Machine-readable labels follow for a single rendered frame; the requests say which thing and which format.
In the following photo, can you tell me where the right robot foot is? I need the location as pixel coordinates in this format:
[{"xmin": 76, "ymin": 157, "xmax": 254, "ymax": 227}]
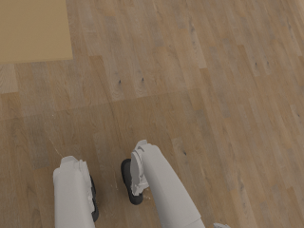
[{"xmin": 121, "ymin": 159, "xmax": 143, "ymax": 205}]

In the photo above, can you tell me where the robot left shin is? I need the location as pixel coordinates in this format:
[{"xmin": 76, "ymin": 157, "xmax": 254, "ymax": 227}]
[{"xmin": 52, "ymin": 156, "xmax": 95, "ymax": 212}]

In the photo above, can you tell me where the cabinet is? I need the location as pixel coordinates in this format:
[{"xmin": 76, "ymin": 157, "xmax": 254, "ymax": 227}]
[{"xmin": 0, "ymin": 0, "xmax": 73, "ymax": 65}]

